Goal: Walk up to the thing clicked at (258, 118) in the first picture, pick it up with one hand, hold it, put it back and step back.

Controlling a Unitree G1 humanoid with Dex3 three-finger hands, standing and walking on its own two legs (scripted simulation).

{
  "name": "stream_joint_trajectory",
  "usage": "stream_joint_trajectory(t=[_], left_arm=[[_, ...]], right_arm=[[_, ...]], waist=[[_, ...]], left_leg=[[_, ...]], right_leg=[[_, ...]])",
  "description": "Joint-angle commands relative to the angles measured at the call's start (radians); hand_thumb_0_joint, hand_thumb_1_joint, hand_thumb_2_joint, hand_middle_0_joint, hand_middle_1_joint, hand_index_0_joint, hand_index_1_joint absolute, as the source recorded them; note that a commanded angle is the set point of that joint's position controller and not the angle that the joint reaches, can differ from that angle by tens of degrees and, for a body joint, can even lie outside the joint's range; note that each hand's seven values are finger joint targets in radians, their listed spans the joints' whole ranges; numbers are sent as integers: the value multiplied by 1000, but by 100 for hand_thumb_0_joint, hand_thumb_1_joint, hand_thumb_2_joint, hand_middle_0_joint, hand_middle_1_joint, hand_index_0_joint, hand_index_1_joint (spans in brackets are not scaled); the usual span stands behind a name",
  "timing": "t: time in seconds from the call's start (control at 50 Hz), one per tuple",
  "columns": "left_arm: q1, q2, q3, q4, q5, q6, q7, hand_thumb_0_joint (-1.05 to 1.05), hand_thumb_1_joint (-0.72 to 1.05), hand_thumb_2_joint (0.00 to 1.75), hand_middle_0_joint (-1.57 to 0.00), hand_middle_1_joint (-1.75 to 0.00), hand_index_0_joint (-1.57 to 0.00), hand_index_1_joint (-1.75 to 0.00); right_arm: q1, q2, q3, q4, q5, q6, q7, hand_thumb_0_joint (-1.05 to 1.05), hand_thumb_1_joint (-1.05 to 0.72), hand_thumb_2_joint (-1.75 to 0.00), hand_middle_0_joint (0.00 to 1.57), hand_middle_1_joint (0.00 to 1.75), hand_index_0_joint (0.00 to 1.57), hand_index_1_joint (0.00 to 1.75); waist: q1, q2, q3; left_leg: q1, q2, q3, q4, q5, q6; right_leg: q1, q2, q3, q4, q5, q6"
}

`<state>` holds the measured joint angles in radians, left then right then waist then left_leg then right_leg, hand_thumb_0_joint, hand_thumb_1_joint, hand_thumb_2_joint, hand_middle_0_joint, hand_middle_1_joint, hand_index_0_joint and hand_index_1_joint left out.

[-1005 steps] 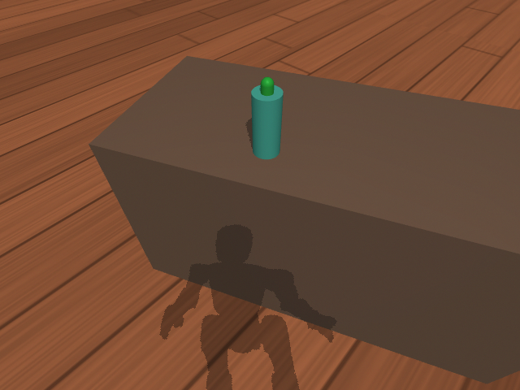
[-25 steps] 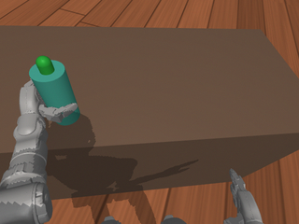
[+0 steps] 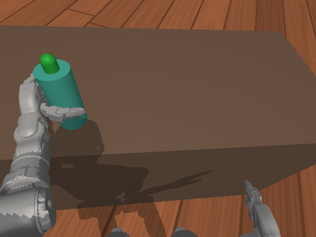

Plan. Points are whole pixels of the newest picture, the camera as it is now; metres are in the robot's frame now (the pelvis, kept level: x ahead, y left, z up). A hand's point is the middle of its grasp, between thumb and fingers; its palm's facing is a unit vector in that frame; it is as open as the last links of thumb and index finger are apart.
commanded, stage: open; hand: left
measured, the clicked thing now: (62, 92) +0.47 +0.20 +0.09
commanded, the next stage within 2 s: withdraw in 0.18 s
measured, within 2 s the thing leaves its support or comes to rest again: neither
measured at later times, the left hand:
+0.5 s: hand (53, 92) +0.47 +0.22 +0.09, palm faces +0.17 -0.99 +0.01, open 17.2 cm
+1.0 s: hand out of the picture +0.45 +0.32 +0.14, palm faces +0.32 -0.92 -0.23, open 17.6 cm
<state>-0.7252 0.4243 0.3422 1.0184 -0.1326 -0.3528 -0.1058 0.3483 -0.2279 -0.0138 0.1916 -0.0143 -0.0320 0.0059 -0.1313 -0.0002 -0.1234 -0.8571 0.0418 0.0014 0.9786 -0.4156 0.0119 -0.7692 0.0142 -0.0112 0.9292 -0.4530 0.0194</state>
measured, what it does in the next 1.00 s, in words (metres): stands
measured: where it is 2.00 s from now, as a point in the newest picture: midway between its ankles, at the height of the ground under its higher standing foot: outside the picture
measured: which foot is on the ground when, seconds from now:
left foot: down 0.00-1.00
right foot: down 0.00-1.00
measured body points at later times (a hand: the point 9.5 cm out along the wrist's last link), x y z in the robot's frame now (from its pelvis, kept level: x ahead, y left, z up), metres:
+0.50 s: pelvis +0.00 +0.00 +0.00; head +0.08 +0.03 +0.44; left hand +0.46 +0.27 +0.09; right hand +0.16 -0.26 -0.02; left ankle +0.03 +0.11 -0.68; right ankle -0.01 -0.14 -0.68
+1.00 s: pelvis +0.01 +0.00 +0.03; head +0.06 +0.01 +0.48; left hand +0.42 +0.36 +0.16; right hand +0.16 -0.26 -0.02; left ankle +0.03 +0.11 -0.68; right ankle -0.01 -0.14 -0.68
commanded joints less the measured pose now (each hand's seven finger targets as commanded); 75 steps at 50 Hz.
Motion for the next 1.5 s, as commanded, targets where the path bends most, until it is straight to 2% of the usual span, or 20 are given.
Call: stream_joint_trajectory(t=[0.0, 0.28, 0.42, 0.52, 0.6, 0.64, 0.66, 0.76, 0.78, 0.8, 0.82, 0.92, 0.98, 1.04, 1.14, 1.24, 1.32, 1.36, 1.42, 1.48], left_arm=[[-419, 199, 21, -189, -6, -57, -10, 0, -53, 34, -57, -48, -57, -48], [-444, 194, 15, -225, -6, -55, -5, 0, -61, 7, -15, -10, -15, -10], [-534, 335, 72, -361, -7, -54, -3, 0, -61, 6, -7, -5, -7, -5], [-515, 398, 108, -314, -3, 12, -6, 0, -61, 3, -6, -3, -7, -3], [-451, 407, 116, -215, -9, 83, -59, 0, -61, 0, -7, -3, -8, -2], [-437, 373, 73, -161, -13, 110, -93, 0, -61, 0, -7, -3, -9, -2], [-386, 408, 112, -117, -17, 124, -105, 0, -61, 0, -6, -2, -8, -1], [-418, 374, 79, -105, -46, 159, -174, 0, -59, 6, -5, -4, -5, -5], [-480, 596, 88, -274, 80, 172, -115, 0, -57, 4, -5, -5, -6, -5], [-460, 568, 100, -180, 80, 190, -80, 0, -58, 4, -6, -6, -6, -6], [-379, 422, 26, -68, 76, 212, -77, 0, -56, 4, -6, -6, -7, -6], [-458, 705, 164, -268, 131, 221, 5, 0, -54, 3, -4, -6, -6, -5], [-321, 648, 156, -205, 138, 229, 42, 0, -56, 3, -5, -3, -4, -4], [-266, 616, 143, -247, 141, 237, 67, 0, -55, 2, -5, -2, -4, -2], [-87, 457, 70, -368, 122, 248, 87, 0, -57, 3, -5, -2, -4, -3], [213, 383, 73, -717, 89, 249, 112, 0, -56, 2, -6, -3, -5, -4], [480, 352, 126, -1038, 64, 252, 149, 0, -53, 1, -5, -3, -5, -3], [599, 300, 127, -1168, 55, 246, 166, 0, -52, 1, -5, -3, -5, -3], [745, 245, 127, -1298, 50, 237, 183, 0, -51, 1, -4, -4, -5, -3], [876, 151, 71, -1430, 49, 219, 182, 0, -52, 1, -5, -4, -5, -4]], right_arm=[[33, -138, -79, -166, 5, -42, -11, 0, 54, -5, 5, 5, 5, 5], [16, -160, -107, -185, 5, -32, -14, 0, 55, -5, 5, 5, 5, 5], [16, -168, -110, -234, 13, -25, -20, 0, 55, -5, 5, 5, 5, 5], [7, -157, -100, -186, 26, -14, -31, 0, 54, -5, 5, 5, 5, 5], [1, -147, -78, -111, 38, -23, -33, 0, 55, -5, 5, 5, 5, 5], [-4, -145, -78, -73, 45, -31, -34, 0, 55, -5, 5, 5, 5, 5], [-33, -154, -69, -90, 49, -37, -34, 0, 56, -4, 5, 5, 5, 5], [-59, -138, -33, -87, 60, -64, -43, 0, 60, -4, 5, 5, 5, 5], [-35, -199, -96, -110, 61, -50, -48, 0, 60, -4, 5, 5, 5, 5], [-4, -187, -86, -84, 59, -43, -51, 0, 58, -5, 5, 5, 5, 5], [0, -150, -41, -61, 60, -41, -45, 0, 59, -5, 5, 5, 5, 5], [-24, -215, -104, -119, 64, -40, -56, 0, 60, -4, 5, 5, 5, 5], [7, -165, -66, -75, 68, -38, -52, 0, 57, -5, 5, 5, 5, 5], [-21, -183, -98, -57, 68, -52, -44, 0, 57, -5, 5, 5, 5, 5], [-20, -122, -53, -23, 73, -73, -22, 0, 55, -6, 5, 5, 5, 5], [17, -186, -126, 11, 75, -78, -29, 0, 54, -6, 5, 5, 5, 5], [-7, -236, -194, -6, 79, -71, -54, 0, 56, -5, 5, 5, 5, 5], [21, -171, -144, 6, 82, -60, -58, 0, 56, -5, 5, 5, 5, 5], [10, -177, -179, 2, 79, -52, -74, 0, 57, -4, 5, 5, 5, 5], [12, -114, -131, 13, 74, -55, -73, 0, 56, -5, 5, 5, 5, 5]], waist=[[-22, 86, -408], [-20, 108, -416], [-6, 156, -523], [11, 158, -465], [33, 148, -391], [21, 125, -319], [38, 91, -308], [19, 34, -332], [76, 147, -442], [35, 111, -378], [28, 26, -258], [67, 80, -405], [86, 77, -331], [98, 160, -337], [114, 172, -308], [137, 145, -284], [147, 107, -196], [157, 89, -140], [148, 89, -82], [154, 96, -36]], left_leg=[[378, -2, -27, -98, 295, 13], [400, 2, -33, -101, 303, 4], [466, -4, -27, -102, 373, 4], [464, -7, -21, -141, 351, 3], [456, -2, -22, -180, 360, -3], [426, -5, -17, -196, 325, 1], [401, -6, -15, -205, 307, 4], [420, -8, -11, -212, 301, 16], [521, -24, 2, -249, 347, -3], [519, -20, 2, -246, 352, -2], [463, -19, 1, -261, 303, 3], [545, -31, 14, -259, 389, 8], [513, -35, 20, -273, 402, 12], [588, -23, 15, -287, 441, -4], [636, -5, 2, -306, 519, -17], [695, 2, -6, -332, 588, -27], [654, -11, 9, -372, 480, -19], [624, -18, 15, -391, 425, -16], [611, -23, 27, -408, 370, -14], [602, -24, 30, -419, 344, -11]], right_leg=[[55, 17, -16, -114, 295, -31], [36, 18, -19, -99, 283, -35], [133, 13, -10, -110, 353, -31], [170, 15, -6, -146, 334, -31], [170, 19, -16, -172, 318, -38], [155, 22, -18, -189, 300, -37], [176, 21, -18, -192, 290, -38], [188, 20, -13, -209, 305, -30], [265, 9, -14, -232, 352, -30], [243, 14, -19, -240, 360, -22], [216, 17, -22, -255, 317, -21], [337, -3, -8, -271, 417, -15], [361, -9, -2, -283, 441, -12], [313, -1, -16, -290, 398, -24], [313, 11, -40, -303, 399, -35], [352, 15, -56, -322, 427, -34], [417, 9, -49, -345, 408, -32], [438, 4, -44, -359, 382, -31], [431, 0, -35, -369, 348, -30], [429, -2, -33, -372, 331, -30]])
